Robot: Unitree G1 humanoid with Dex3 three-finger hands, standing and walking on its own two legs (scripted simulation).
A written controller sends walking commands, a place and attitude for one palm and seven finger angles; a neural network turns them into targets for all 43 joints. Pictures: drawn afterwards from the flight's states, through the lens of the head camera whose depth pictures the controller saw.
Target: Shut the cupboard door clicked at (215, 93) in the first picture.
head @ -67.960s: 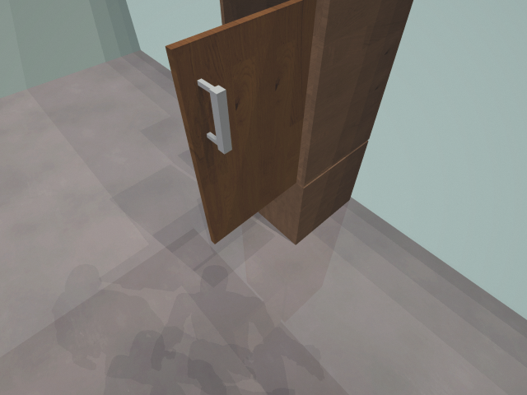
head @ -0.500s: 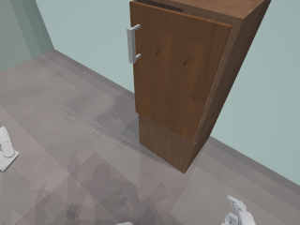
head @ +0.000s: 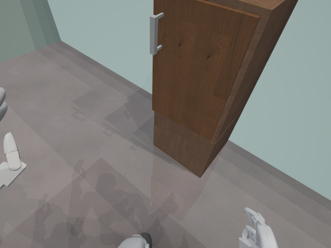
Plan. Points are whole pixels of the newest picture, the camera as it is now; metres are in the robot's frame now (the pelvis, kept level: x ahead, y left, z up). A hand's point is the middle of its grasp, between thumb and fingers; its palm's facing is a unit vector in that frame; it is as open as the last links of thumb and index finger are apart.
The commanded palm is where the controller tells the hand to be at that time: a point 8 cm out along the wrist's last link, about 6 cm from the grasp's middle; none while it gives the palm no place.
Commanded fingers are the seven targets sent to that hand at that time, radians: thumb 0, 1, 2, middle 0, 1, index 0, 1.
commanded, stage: step back with the hand held close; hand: left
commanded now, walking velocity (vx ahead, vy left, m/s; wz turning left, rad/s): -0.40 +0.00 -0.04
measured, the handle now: (157, 34) +0.81 +0.11 +0.12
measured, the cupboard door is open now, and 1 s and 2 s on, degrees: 5 5 5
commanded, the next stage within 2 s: stop stepping back and stand still in 0.12 s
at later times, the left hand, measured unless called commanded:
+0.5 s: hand out of the picture +0.15 +0.30 +0.19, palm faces +0.36 -0.88 -0.31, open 7.4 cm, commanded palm +0.06 +0.34 +0.19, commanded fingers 0.00 0.90 0.90 -0.20 -0.30 -0.20 -0.30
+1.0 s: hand out of the picture +0.12 +0.32 +0.18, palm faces +0.34 -0.84 -0.42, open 7.4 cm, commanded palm +0.06 +0.37 +0.19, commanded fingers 0.00 0.90 0.90 -0.20 -0.30 -0.20 -0.30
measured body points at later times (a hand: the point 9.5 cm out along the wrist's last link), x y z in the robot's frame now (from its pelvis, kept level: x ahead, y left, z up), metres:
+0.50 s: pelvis -0.10 +0.05 +0.01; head -0.10 +0.10 +0.46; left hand +0.12 +0.34 +0.20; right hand +0.02 -0.19 -0.06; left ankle +0.04 +0.12 -0.72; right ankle -0.14 -0.07 -0.66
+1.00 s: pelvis -0.11 +0.08 +0.01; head -0.11 +0.10 +0.46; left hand +0.09 +0.36 +0.20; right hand +0.00 -0.17 -0.07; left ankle -0.07 +0.21 -0.72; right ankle -0.19 -0.01 -0.72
